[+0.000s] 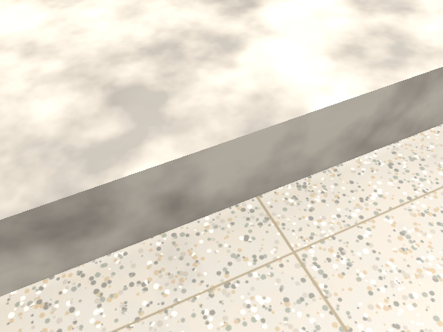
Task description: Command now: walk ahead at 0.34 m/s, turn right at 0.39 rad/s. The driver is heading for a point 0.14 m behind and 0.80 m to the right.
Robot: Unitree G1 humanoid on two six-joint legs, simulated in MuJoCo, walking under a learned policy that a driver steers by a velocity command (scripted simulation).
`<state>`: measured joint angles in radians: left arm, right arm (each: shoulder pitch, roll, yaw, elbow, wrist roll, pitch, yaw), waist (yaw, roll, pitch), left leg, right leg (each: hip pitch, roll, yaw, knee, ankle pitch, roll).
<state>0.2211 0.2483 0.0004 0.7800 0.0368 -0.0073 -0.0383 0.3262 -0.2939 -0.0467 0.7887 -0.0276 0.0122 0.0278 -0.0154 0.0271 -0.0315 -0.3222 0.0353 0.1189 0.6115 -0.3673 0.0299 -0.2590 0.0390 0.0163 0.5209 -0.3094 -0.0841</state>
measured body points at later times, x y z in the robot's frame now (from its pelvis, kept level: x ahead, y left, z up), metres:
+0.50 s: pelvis +0.11 +0.02 +0.01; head +0.13 +0.03 +0.46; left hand +0.19 +0.27 -0.14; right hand +0.20 -0.24 -0.11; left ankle +0.15 +0.09 -0.73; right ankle +0.05 -0.10 -0.70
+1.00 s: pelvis +0.13 -0.01 +0.01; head +0.14 -0.01 +0.46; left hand +0.19 +0.24 -0.14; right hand +0.15 -0.26 -0.14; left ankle +0.15 +0.09 -0.73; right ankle +0.10 -0.11 -0.73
